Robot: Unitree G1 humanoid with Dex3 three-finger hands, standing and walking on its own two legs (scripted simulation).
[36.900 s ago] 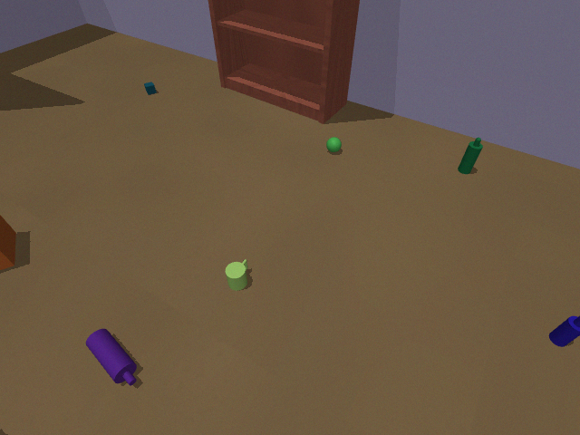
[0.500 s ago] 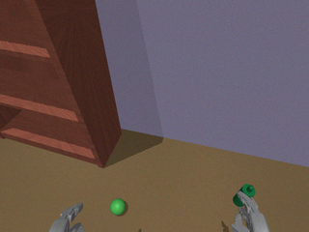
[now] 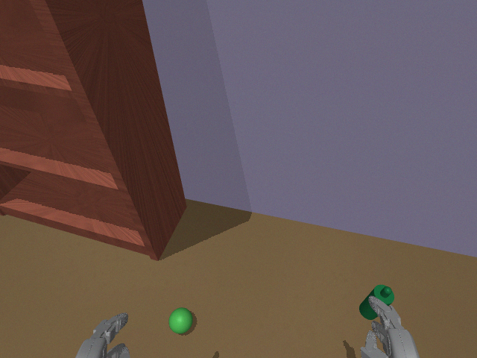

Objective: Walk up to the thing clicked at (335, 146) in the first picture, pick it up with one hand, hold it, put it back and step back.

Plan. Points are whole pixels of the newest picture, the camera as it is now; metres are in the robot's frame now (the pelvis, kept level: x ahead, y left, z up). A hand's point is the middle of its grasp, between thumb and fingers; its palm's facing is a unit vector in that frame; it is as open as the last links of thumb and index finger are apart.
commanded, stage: home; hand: left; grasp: from above
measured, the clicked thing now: (180, 320) +0.42 +0.22 -0.67
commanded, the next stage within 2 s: stand in 0.30 s
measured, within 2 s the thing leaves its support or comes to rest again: neither
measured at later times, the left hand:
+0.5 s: hand out of the picture +0.16 +0.20 -0.07, palm faces +0.01 -0.95 -0.31, open 7.4 cm
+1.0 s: hand out of the picture +0.03 +0.25 -0.11, palm faces +0.04 -0.95 -0.30, open 7.4 cm
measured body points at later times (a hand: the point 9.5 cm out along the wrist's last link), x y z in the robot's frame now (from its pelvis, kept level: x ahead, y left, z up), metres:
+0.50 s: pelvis -0.01 +0.00 +0.01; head +0.01 +0.01 +0.46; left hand +0.15 +0.25 -0.05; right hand +0.14 -0.25 -0.08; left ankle +0.01 +0.12 -0.68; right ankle -0.02 -0.13 -0.68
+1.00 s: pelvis -0.02 +0.02 +0.06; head -0.03 +0.03 +0.51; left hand +0.03 +0.30 -0.08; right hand +0.06 -0.25 -0.08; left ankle +0.01 +0.12 -0.68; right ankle -0.02 -0.13 -0.68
